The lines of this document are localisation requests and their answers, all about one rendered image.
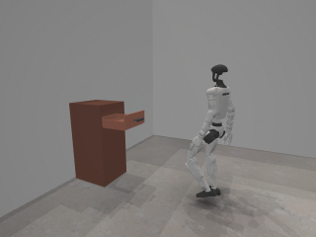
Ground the robot right hand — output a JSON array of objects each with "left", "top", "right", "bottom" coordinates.
[{"left": 222, "top": 130, "right": 233, "bottom": 146}]

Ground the handle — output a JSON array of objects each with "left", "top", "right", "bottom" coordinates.
[{"left": 134, "top": 118, "right": 144, "bottom": 122}]

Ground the right robot forearm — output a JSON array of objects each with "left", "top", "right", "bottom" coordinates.
[{"left": 225, "top": 111, "right": 235, "bottom": 131}]

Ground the drawer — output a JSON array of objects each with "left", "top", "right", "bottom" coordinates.
[{"left": 102, "top": 110, "right": 145, "bottom": 131}]

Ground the left robot forearm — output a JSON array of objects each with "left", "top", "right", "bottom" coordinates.
[{"left": 197, "top": 110, "right": 214, "bottom": 139}]

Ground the robot left upper arm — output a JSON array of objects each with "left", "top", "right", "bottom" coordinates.
[{"left": 206, "top": 87, "right": 218, "bottom": 117}]

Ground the right robot shin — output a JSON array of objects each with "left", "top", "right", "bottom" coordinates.
[{"left": 205, "top": 156, "right": 217, "bottom": 190}]

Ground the cabinet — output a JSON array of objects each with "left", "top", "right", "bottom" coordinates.
[{"left": 69, "top": 100, "right": 126, "bottom": 187}]

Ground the robot torso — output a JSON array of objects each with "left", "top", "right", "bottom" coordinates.
[{"left": 208, "top": 84, "right": 229, "bottom": 139}]

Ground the robot left hand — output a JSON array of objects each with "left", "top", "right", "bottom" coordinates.
[{"left": 190, "top": 136, "right": 202, "bottom": 155}]

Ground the robot right upper arm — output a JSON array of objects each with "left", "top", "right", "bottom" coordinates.
[{"left": 227, "top": 87, "right": 235, "bottom": 114}]

